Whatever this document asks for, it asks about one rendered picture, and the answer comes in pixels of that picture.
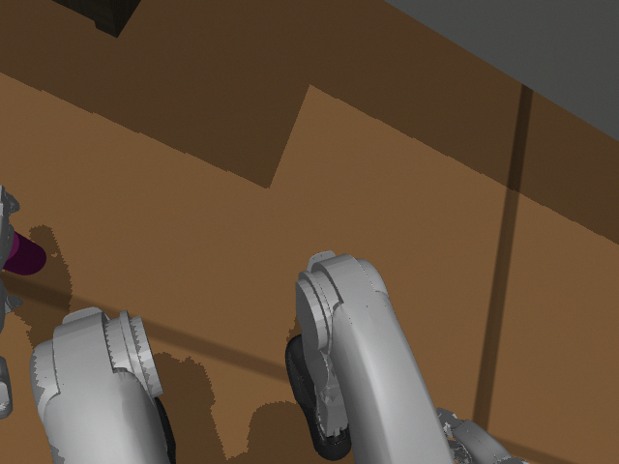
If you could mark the left robot hand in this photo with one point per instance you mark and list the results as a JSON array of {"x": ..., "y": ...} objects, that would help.
[{"x": 8, "y": 205}]

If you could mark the bookshelf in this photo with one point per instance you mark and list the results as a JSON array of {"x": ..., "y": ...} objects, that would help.
[{"x": 110, "y": 16}]

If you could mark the right robot hand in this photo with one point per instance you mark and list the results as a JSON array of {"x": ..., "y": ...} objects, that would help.
[{"x": 472, "y": 444}]

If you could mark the left robot foot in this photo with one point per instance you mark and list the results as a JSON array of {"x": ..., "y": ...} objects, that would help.
[{"x": 171, "y": 446}]

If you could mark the can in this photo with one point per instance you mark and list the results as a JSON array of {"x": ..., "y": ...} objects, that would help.
[{"x": 26, "y": 258}]

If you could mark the right robot foot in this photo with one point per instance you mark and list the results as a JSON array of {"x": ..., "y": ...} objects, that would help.
[{"x": 331, "y": 448}]

